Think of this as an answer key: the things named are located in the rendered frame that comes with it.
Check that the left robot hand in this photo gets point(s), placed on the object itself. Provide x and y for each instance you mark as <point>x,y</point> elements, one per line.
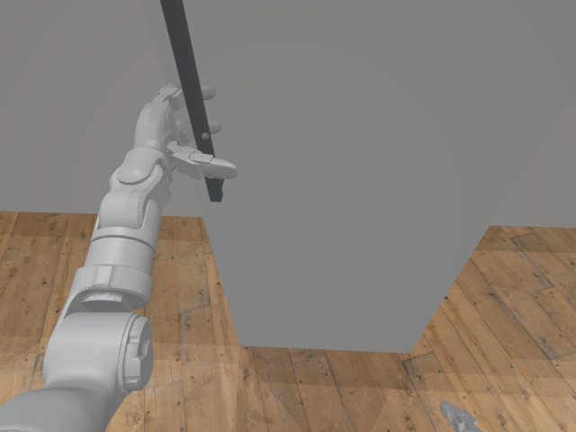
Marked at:
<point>157,129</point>

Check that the right robot hand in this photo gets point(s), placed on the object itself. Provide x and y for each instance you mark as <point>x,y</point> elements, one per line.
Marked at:
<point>463,421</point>

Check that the left robot upper arm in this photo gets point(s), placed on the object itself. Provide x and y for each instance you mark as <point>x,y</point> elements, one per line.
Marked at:
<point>95,360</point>

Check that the robot left forearm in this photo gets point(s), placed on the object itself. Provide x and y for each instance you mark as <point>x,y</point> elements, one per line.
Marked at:
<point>116,274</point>

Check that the fridge door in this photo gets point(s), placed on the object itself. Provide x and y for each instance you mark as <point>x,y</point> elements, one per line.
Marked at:
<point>375,142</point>

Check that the handle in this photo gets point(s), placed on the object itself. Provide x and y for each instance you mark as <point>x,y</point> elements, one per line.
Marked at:
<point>179,36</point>

